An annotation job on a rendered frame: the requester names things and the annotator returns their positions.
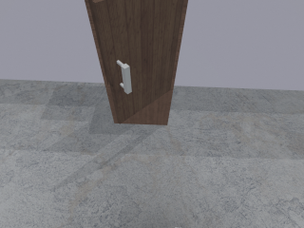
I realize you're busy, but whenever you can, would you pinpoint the cupboard door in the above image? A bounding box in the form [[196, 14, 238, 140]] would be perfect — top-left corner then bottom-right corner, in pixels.
[[92, 0, 184, 124]]

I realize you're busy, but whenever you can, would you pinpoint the handle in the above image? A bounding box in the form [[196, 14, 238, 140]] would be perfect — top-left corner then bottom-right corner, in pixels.
[[116, 60, 132, 94]]

